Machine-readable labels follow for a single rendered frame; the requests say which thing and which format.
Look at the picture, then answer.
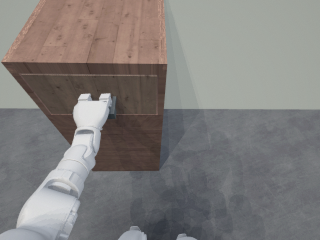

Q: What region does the cabinet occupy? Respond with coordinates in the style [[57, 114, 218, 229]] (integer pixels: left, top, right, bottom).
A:
[[1, 0, 168, 172]]

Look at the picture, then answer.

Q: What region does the robot left shin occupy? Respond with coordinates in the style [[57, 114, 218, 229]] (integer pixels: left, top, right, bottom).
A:
[[130, 226, 141, 232]]

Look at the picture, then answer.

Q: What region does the handle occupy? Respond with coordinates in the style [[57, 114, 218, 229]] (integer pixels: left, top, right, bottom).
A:
[[72, 96, 117, 119]]

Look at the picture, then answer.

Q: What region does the robot left thigh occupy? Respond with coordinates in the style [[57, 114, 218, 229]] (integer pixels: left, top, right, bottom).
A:
[[118, 230, 147, 240]]

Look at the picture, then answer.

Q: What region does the drawer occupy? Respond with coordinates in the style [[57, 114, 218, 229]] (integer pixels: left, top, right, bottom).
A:
[[21, 73, 157, 114]]

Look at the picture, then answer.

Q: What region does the robot left upper arm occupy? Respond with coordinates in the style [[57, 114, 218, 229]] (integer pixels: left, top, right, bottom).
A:
[[0, 187, 81, 240]]

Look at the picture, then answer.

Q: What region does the left robot forearm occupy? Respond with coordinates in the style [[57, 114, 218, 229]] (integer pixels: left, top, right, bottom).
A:
[[16, 126, 101, 228]]

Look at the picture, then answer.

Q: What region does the left robot hand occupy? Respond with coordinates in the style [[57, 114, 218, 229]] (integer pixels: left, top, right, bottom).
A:
[[73, 93, 112, 131]]

